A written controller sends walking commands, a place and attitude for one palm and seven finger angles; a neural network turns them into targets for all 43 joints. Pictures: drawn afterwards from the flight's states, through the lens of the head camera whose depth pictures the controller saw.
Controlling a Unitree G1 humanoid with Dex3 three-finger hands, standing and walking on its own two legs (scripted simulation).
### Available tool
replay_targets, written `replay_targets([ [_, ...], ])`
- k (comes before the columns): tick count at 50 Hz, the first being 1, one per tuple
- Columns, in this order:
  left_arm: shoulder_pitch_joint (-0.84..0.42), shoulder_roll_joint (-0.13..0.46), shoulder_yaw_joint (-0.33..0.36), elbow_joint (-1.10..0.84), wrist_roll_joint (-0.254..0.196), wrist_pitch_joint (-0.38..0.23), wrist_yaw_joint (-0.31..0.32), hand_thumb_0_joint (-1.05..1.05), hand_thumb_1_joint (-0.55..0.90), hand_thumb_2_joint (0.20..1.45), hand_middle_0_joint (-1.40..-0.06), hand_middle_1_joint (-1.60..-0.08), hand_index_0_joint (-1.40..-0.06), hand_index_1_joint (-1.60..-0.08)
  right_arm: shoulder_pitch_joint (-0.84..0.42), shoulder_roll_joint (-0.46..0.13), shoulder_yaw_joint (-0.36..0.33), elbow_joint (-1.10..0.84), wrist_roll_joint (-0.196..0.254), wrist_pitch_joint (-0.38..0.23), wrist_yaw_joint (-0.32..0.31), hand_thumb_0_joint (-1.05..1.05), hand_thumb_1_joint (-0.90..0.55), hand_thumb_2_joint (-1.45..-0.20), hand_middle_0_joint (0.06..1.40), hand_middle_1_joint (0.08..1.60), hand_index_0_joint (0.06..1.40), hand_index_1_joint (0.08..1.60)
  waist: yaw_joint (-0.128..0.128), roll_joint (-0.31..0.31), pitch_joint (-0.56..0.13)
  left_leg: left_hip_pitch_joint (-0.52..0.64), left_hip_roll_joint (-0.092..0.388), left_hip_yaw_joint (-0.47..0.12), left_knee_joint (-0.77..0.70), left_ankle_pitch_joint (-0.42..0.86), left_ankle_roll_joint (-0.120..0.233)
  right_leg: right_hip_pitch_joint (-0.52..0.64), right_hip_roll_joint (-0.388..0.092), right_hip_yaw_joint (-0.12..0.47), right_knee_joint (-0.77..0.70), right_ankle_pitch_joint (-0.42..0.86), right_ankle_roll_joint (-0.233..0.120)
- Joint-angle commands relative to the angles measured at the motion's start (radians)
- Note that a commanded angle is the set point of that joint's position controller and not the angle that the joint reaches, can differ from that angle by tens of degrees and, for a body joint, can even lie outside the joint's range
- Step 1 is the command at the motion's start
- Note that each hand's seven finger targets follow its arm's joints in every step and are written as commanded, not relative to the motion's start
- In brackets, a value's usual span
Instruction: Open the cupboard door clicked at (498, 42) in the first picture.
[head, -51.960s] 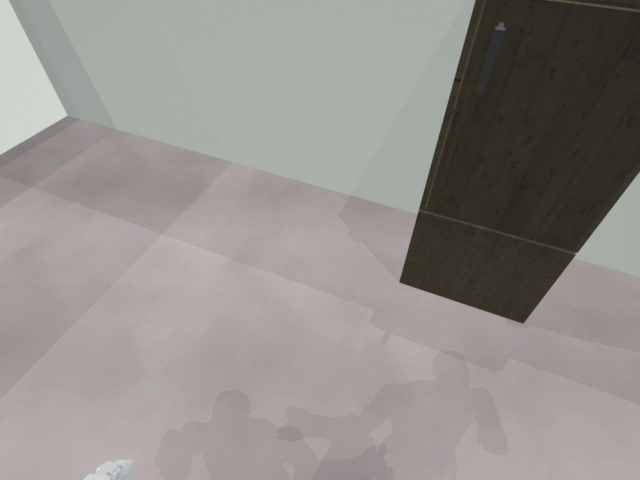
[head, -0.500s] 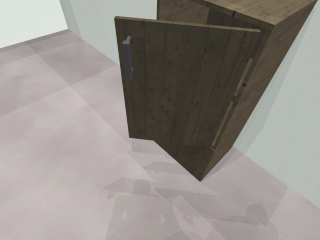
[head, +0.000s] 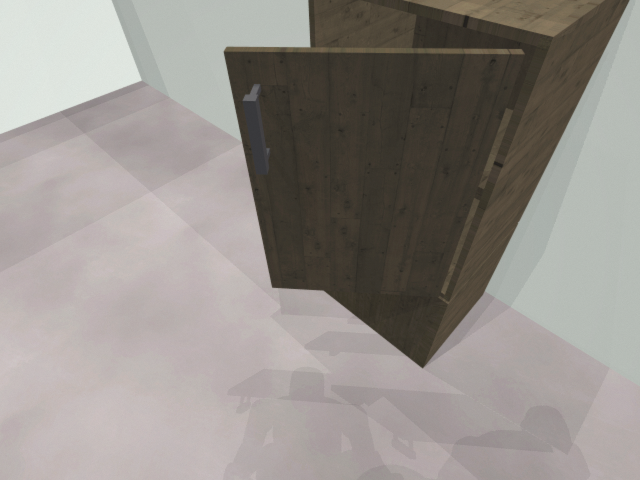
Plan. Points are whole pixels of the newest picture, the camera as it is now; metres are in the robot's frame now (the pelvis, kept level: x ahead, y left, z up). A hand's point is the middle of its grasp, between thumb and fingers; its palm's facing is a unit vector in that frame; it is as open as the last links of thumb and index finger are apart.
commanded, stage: look again from close up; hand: left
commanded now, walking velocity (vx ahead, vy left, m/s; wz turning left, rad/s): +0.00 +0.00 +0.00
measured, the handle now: (259, 130) +0.60 +0.13 +0.14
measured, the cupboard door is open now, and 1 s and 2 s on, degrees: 39 39 39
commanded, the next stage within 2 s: raise the hand with hooked fingers in 0.18 s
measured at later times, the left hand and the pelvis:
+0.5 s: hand (186, 395) +0.21 +0.18 +0.02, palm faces +0.21 -0.97 -0.09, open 7.7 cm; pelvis +0.00 -0.02 -0.01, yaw +2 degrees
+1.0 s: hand (173, 406) +0.20 +0.19 +0.02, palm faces -0.14 -0.99 -0.07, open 10.4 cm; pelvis -0.03 -0.04 -0.05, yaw +3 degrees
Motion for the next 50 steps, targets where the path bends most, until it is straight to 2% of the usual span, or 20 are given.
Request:
replay_targets([
  [1,0.059,0.106,0.018,-0.032,0.001,-0.005,0.008,0.000,0.900,0.900,-0.200,-0.300,-0.200,-0.300,0.032,-0.102,-0.014,-0.037,-0.001,-0.026,0.001,0.000,-0.900,-0.900,0.200,0.300,0.200,0.300,0.005,-0.067,0.046,0.045,0.135,-0.159,-0.157,0.079,-0.004,-0.068,-0.046,0.054,-0.093,0.105,-0.055],
  [13,0.023,0.159,0.024,-0.040,0.002,-0.006,0.003,0.000,0.900,0.900,-0.200,-0.300,-0.200,-0.300,-0.028,-0.130,-0.019,-0.024,0.002,-0.030,-0.003,0.000,-0.900,-0.900,0.200,0.300,0.200,0.300,0.006,-0.046,-0.007,0.111,0.135,-0.124,-0.120,0.214,-0.010,-0.028,-0.062,0.076,-0.113,0.233,-0.055],
  [14,0.081,0.121,0.015,-0.020,0.010,-0.007,0.041,0.000,0.900,0.900,-0.200,-0.300,-0.200,-0.300,-0.073,-0.138,-0.017,-0.088,0.013,-0.022,0.002,0.000,-0.900,-0.900,0.200,0.300,0.200,0.300,0.019,-0.109,0.046,0.058,0.168,-0.117,0.048,0.314,-0.034,-0.057,-0.094,0.108,-0.149,0.376,-0.036],
  [15,-0.652,0.432,0.241,-1.567,-0.171,-0.212,0.040,0.000,0.877,0.890,-0.202,-0.315,-0.202,-0.315,-0.020,-0.282,-0.065,-0.413,0.057,-0.161,-0.031,0.000,-0.900,-0.900,0.200,0.300,0.200,0.300,-0.098,0.046,-0.478,0.336,0.047,-0.133,-0.049,0.428,-0.041,-0.011,0.008,-0.029,-0.029,0.450,-0.054],
  [16,-0.156,0.336,0.196,-1.339,-0.099,-0.167,0.060,0.000,0.853,0.880,-0.203,-0.330,-0.203,-0.330,-0.105,-0.185,-0.017,-0.370,0.048,-0.264,-0.067,0.000,-0.900,-0.900,0.200,0.300,0.200,0.300,0.017,0.264,-0.443,0.469,0.101,-0.138,-0.080,0.574,-0.041,-0.084,0.032,-0.039,0.057,0.235,-0.061],
  [17,-0.116,0.286,0.177,-1.250,-0.121,-0.121,0.109,0.000,0.830,0.870,-0.205,-0.345,-0.205,-0.345,-0.110,-0.179,-0.029,-0.295,0.050,-0.289,-0.072,0.000,-0.900,-0.900,0.200,0.300,0.200,0.300,-0.005,0.236,-0.381,0.344,0.092,-0.136,-0.087,0.497,-0.091,-0.113,0.028,-0.065,0.070,0.095,-0.054],
  [18,0.199,-0.019,-0.008,-1.028,-0.147,-0.028,0.090,0.000,0.807,0.860,-0.207,-0.360,-0.207,-0.360,-0.075,-0.123,-0.026,-0.292,0.067,-0.281,-0.058,0.000,-0.900,-0.900,0.200,0.300,0.200,0.300,-0.033,0.163,-0.213,0.276,0.102,-0.149,-0.106,0.403,-0.077,-0.195,0.025,-0.075,0.053,0.052,-0.039],
  [19,0.001,0.055,0.053,-1.222,-0.181,-0.056,0.072,0.000,0.783,0.850,-0.208,-0.375,-0.208,-0.375,-0.088,-0.173,-0.043,-0.376,0.061,-0.284,-0.048,0.000,-0.900,-0.900,0.200,0.300,0.200,0.300,-0.036,0.123,-0.098,0.171,0.089,-0.162,-0.088,0.297,-0.071,-0.188,0.020,-0.079,0.022,0.076,-0.039],
  [20,0.006,0.110,0.107,-1.223,-0.174,-0.101,0.047,0.000,0.760,0.840,-0.210,-0.390,-0.210,-0.390,-0.104,-0.190,-0.060,-0.401,0.050,-0.291,-0.048,0.000,-0.900,-0.900,0.200,0.300,0.200,0.300,-0.047,0.101,-0.084,0.121,0.070,-0.147,-0.042,0.191,-0.066,-0.211,0.026,-0.084,-0.017,0.090,-0.045],
  [22,0.245,0.125,0.196,-1.004,-0.191,-0.184,-0.028,0.000,0.713,0.820,-0.213,-0.420,-0.213,-0.420,-0.117,-0.192,-0.074,-0.439,0.041,-0.280,-0.040,0.000,-0.900,-0.900,0.200,0.300,0.200,0.300,0.002,-0.084,-0.006,-0.034,0.044,-0.132,0.033,0.161,-0.063,-0.231,0.040,-0.107,-0.017,0.123,-0.049],
  [24,0.370,0.057,0.188,-0.862,-0.225,-0.298,-0.153,0.000,0.667,0.800,-0.217,-0.450,-0.217,-0.450,-0.152,-0.191,-0.085,-0.486,0.029,-0.251,-0.020,0.000,-0.900,-0.900,0.200,0.300,0.200,0.300,0.032,-0.320,0.017,-0.184,0.034,-0.112,0.127,0.128,-0.069,-0.336,0.059,-0.122,0.093,0.131,-0.041],
  [25,0.373,0.060,0.195,-0.855,-0.245,-0.366,-0.224,0.000,0.643,0.790,-0.218,-0.465,-0.218,-0.465,-0.174,-0.196,-0.093,-0.513,0.029,-0.246,-0.012,0.000,-0.900,-0.900,0.200,0.300,0.200,0.300,0.040,-0.357,0.001,-0.250,0.025,-0.099,0.169,0.084,-0.070,-0.366,0.054,-0.110,0.134,0.123,-0.040],
  [28,0.318,0.176,0.277,-0.823,-0.300,-0.486,-0.438,0.000,0.573,0.760,-0.223,-0.510,-0.223,-0.510,-0.208,-0.223,-0.102,-0.612,0.047,-0.250,0.009,0.000,-0.900,-0.900,0.200,0.300,0.200,0.300,0.049,-0.201,-0.075,-0.306,-0.002,-0.071,0.262,0.027,-0.073,-0.363,0.023,-0.036,0.190,0.118,-0.051],
  [30,0.223,0.276,0.373,-0.930,-0.337,-0.492,-0.507,0.000,0.527,0.740,-0.227,-0.540,-0.227,-0.540,-0.209,-0.224,-0.097,-0.668,0.056,-0.252,-0.003,0.000,-0.900,-0.900,0.200,0.300,0.200,0.300,0.062,-0.106,-0.192,-0.340,-0.015,-0.053,0.317,0.001,-0.056,-0.341,0.007,0.032,0.197,0.079,-0.038],
  [34,-0.079,0.340,0.432,-1.263,-0.417,-0.538,-0.497,0.000,0.433,0.700,-0.233,-0.600,-0.233,-0.600,-0.137,-0.192,-0.077,-0.693,0.049,-0.259,-0.033,0.000,-0.900,-0.900,0.200,0.300,0.200,0.300,0.017,0.096,-0.342,-0.263,0.010,-0.077,0.376,-0.019,-0.037,-0.370,0.016,0.091,0.189,-0.037,-0.025],
  [37,-0.261,0.331,0.380,-1.396,-0.423,-0.605,-0.466,0.000,0.363,0.670,-0.238,-0.645,-0.238,-0.645,-0.100,-0.198,-0.060,-0.640,0.042,-0.281,-0.056,0.000,-0.900,-0.900,0.200,0.300,0.200,0.300,-0.047,0.094,-0.322,-0.247,0.037,-0.115,0.418,-0.016,-0.026,-0.432,0.038,0.091,0.207,-0.020,-0.031],
  [39,-0.242,0.276,0.294,-1.325,-0.414,-0.600,-0.481,0.000,0.317,0.650,-0.242,-0.675,-0.242,-0.675,-0.104,-0.208,-0.050,-0.603,0.053,-0.301,-0.069,0.000,-0.900,-0.900,0.200,0.300,0.200,0.300,-0.075,0.091,-0.231,-0.267,0.044,-0.125,0.421,-0.061,-0.021,-0.480,0.039,0.091,0.186,-0.075,-0.032],
  [42,-0.255,0.325,0.281,-1.150,-0.401,-0.493,-0.536,0.000,0.247,0.620,-0.247,-0.720,-0.247,-0.720,-0.106,-0.238,-0.040,-0.583,0.072,-0.311,-0.087,0.000,-0.900,-0.900,0.200,0.300,0.200,0.300,-0.084,0.042,-0.133,-0.316,0.043,-0.140,0.401,-0.111,-0.015,-0.488,0.041,0.121,0.125,-0.163,-0.015],
  [47,-0.142,0.478,0.451,-1.002,-0.396,-0.226,-0.570,0.000,0.130,0.570,-0.255,-0.795,-0.255,-0.795,-0.136,-0.237,-0.034,-0.641,0.077,-0.284,-0.089,0.000,-0.900,-0.900,0.200,0.300,0.200,0.300,0.035,-0.010,-0.229,-0.287,0.033,-0.139,0.320,-0.025,-0.019,-0.311,0.003,0.125,0.086,-0.089,-0.005],
  [50,-0.084,0.465,0.546,-1.114,-0.461,-0.210,-0.521,0.000,0.060,0.540,-0.260,-0.840,-0.260,-0.840,-0.142,-0.204,-0.025,-0.682,0.068,-0.274,-0.075,0.000,-0.900,-0.900,0.200,0.300,0.200,0.300,0.077,-0.068,-0.323,-0.242,0.032,-0.132,0.278,0.067,-0.029,-0.212,0.006,0.076,0.111,0.093,0.008],
])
